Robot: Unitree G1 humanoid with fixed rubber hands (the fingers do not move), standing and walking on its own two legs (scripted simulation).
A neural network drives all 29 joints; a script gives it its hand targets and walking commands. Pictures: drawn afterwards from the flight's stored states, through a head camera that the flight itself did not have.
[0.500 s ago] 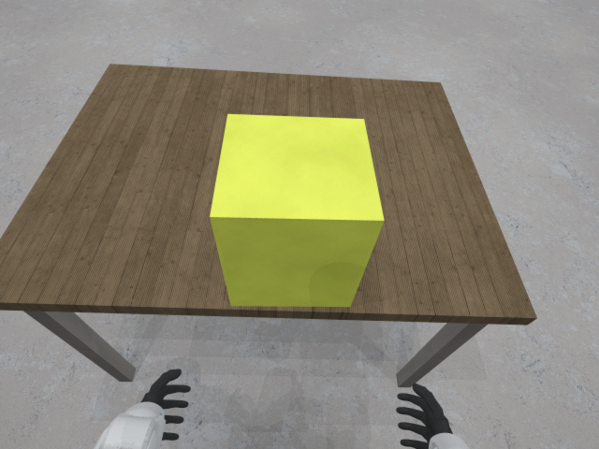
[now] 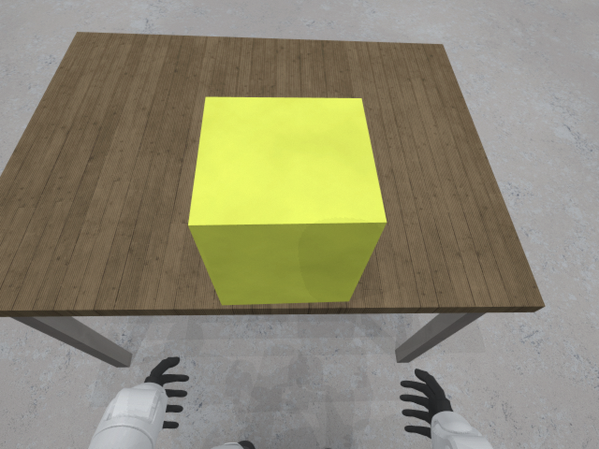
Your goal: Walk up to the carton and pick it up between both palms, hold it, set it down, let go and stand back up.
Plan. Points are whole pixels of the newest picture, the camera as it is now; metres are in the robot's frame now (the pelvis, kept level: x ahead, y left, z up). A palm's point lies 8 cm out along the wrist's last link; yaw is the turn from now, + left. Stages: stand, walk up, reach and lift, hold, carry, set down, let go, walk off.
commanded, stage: set down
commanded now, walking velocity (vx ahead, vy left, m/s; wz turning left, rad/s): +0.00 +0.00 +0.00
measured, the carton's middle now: (285, 210) +0.44 +0.03 +0.00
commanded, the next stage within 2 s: let go in 0.12 s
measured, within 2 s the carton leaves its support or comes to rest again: neither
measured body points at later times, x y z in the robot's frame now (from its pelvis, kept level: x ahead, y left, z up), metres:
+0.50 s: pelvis +0.01 -0.01 +0.01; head +0.03 +0.01 +0.46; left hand +0.20 +0.22 -0.07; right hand +0.19 -0.26 -0.08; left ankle +0.01 +0.12 -0.74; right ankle -0.01 -0.12 -0.74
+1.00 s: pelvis -0.03 +0.01 +0.00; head -0.06 +0.02 +0.45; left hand +0.15 +0.24 -0.08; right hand +0.14 -0.22 -0.08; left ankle +0.01 +0.12 -0.74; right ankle -0.01 -0.12 -0.74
